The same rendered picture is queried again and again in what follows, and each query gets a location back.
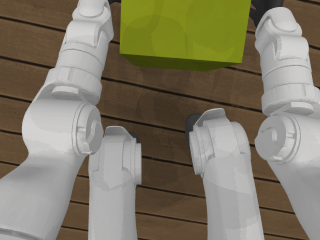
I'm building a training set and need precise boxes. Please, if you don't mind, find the robot left upper arm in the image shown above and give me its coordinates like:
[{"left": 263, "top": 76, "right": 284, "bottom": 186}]
[{"left": 0, "top": 98, "right": 104, "bottom": 240}]

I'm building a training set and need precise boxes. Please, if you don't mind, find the robot left forearm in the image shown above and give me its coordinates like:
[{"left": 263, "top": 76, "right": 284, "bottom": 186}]
[{"left": 22, "top": 0, "right": 114, "bottom": 143}]

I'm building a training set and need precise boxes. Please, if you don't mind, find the carton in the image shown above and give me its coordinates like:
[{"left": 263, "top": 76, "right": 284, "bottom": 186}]
[{"left": 119, "top": 0, "right": 251, "bottom": 72}]

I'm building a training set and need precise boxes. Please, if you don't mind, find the robot left shin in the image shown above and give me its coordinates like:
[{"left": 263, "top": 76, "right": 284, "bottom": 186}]
[{"left": 88, "top": 126, "right": 133, "bottom": 179}]

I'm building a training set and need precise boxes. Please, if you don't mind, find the robot right upper arm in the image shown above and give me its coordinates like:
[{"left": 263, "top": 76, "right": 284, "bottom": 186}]
[{"left": 254, "top": 112, "right": 320, "bottom": 240}]

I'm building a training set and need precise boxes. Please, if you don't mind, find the robot right thigh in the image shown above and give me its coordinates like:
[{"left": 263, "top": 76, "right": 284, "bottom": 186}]
[{"left": 189, "top": 117, "right": 265, "bottom": 240}]

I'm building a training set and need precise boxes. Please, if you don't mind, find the robot right forearm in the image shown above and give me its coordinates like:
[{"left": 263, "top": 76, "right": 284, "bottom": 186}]
[{"left": 254, "top": 7, "right": 320, "bottom": 118}]

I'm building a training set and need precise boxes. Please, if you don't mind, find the robot right hand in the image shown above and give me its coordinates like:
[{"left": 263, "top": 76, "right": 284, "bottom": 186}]
[{"left": 249, "top": 0, "right": 284, "bottom": 28}]

